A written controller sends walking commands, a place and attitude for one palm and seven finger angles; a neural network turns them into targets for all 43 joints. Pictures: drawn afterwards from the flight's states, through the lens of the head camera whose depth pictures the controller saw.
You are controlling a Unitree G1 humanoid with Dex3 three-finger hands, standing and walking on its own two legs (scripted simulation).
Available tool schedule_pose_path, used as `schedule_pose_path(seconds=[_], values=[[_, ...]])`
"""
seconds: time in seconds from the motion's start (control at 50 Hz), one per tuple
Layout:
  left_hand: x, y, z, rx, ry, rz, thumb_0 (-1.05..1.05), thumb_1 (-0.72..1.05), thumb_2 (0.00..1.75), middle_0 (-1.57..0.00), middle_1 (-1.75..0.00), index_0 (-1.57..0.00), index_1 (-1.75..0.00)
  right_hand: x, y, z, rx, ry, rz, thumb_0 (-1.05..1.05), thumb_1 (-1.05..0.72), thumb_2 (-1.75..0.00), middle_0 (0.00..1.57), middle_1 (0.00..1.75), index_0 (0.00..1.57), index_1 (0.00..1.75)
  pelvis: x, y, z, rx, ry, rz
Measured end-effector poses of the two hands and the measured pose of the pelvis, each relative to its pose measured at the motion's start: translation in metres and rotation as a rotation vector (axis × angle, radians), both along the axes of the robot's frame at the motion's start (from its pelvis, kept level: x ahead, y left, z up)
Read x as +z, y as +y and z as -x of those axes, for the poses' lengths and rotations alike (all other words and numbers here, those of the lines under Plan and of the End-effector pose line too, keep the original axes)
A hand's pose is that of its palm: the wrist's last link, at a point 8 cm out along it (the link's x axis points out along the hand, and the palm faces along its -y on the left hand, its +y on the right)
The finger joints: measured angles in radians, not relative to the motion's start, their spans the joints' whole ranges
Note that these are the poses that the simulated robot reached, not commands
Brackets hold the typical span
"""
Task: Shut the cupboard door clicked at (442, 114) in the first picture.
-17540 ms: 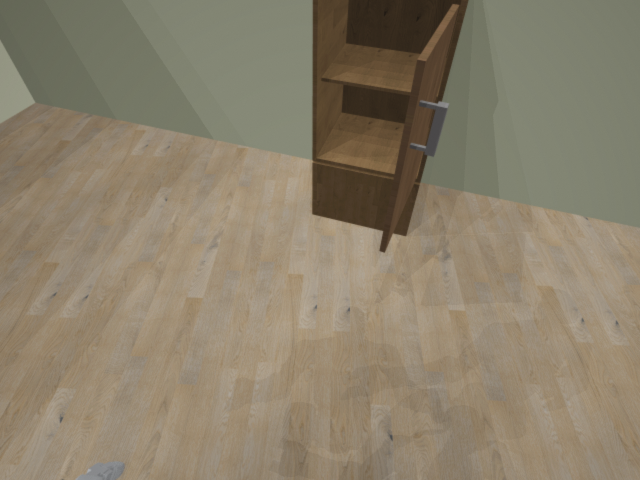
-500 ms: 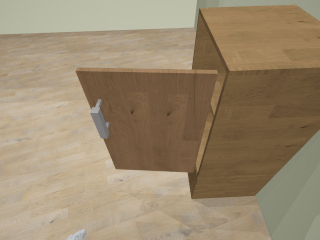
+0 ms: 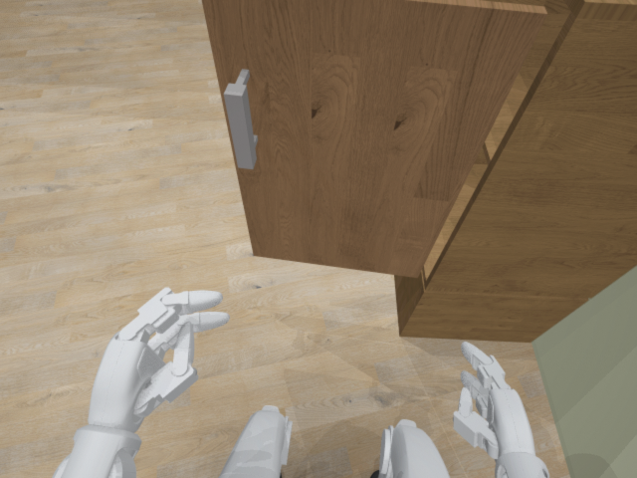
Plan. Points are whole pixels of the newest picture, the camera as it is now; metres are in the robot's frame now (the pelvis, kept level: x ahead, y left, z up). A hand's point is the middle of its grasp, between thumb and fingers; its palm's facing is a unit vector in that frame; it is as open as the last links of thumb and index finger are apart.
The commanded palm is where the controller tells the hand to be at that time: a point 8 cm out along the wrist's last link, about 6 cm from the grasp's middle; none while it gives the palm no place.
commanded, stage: raise the hand and make a fist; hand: left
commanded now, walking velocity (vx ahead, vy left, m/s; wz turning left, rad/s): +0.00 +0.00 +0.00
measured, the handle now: (245, 120) +0.56 +0.18 +0.10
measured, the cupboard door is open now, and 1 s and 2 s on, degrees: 84 84 84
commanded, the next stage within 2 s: bring the fist close to the handle in 1.32 s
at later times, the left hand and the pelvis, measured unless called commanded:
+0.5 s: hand (183, 340) +0.24 +0.18 +0.08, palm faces -0.04 -1.00 -0.05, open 3.3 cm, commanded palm +0.22 +0.23 +0.08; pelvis +0.03 +0.01 +0.02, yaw -1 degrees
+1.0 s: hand (184, 308) +0.27 +0.18 +0.09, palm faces -0.04 -1.00 -0.05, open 3.1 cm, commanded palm +0.24 +0.23 +0.10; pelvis +0.04 -0.01 +0.03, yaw +0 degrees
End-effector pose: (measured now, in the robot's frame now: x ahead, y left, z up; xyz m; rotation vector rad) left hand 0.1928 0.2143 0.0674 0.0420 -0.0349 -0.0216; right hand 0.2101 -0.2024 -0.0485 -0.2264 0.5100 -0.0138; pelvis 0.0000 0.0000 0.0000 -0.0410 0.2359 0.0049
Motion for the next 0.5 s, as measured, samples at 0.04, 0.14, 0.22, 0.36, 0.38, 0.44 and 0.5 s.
schedule_pose_path(seconds=[0.04,0.14,0.22,0.36,0.38,0.44,0.5], values=[[0.001,-0.002,-0.010,-0.037,0.013,0.005,0.01,0.90,0.90,-0.61,-0.75,-0.61,-0.75,-0.008,0.007,0.014,-0.013,0.051,-0.016,0.02,-0.91,-0.90,0.21,0.30,0.21,0.30,0.001,0.004,0.001,0.001,0.003,0.004],[-0.002,-0.002,-0.022,-0.064,0.129,0.009,0.01,0.90,0.90,-0.71,-0.85,-0.70,-0.85,-0.013,0.008,0.047,-0.089,0.148,-0.036,0.02,-0.90,-0.90,0.21,0.30,0.21,0.30,0.011,0.012,-0.002,-0.011,0.004,0.000],[0.006,0.009,-0.021,-0.011,0.137,-0.002,0.01,0.90,0.90,-0.78,-0.93,-0.78,-0.93,-0.008,-0.001,0.060,-0.127,0.178,-0.010,0.02,-0.90,-0.90,0.21,0.30,0.21,0.30,0.017,0.015,-0.008,-0.018,0.005,-0.004],[0.012,0.018,-0.021,0.009,0.078,-0.011,0.01,0.91,0.90,-0.91,-1.07,-0.90,-1.07,0.001,-0.023,0.046,-0.127,0.164,0.061,0.02,-0.90,-0.90,0.21,0.30,0.21,0.30,0.018,0.016,-0.017,-0.014,0.014,-0.003],[0.011,0.017,-0.022,0.002,0.080,-0.011,0.01,0.91,0.90,-0.92,-1.09,-0.92,-1.09,0.003,-0.025,0.042,-0.126,0.155,0.067,0.02,-0.91,-0.90,0.21,0.30,0.21,0.30,0.018,0.016,-0.019,-0.013,0.014,-0.002],[0.011,0.016,-0.025,-0.014,0.090,-0.010,0.01,0.90,0.90,-0.98,-1.15,-0.98,-1.15,0.009,-0.028,0.026,-0.123,0.126,0.076,0.02,-0.91,-0.90,0.20,0.30,0.21,0.30,0.018,0.014,-0.022,-0.012,0.016,-0.002],[0.013,0.015,-0.029,-0.011,0.092,-0.011,0.01,0.90,0.90,-1.04,-1.21,-1.03,-1.21,0.015,-0.028,0.010,-0.113,0.097,0.072,0.02,-0.91,-0.90,0.20,0.30,0.21,0.30,0.020,0.011,-0.026,-0.011,0.016,-0.002]])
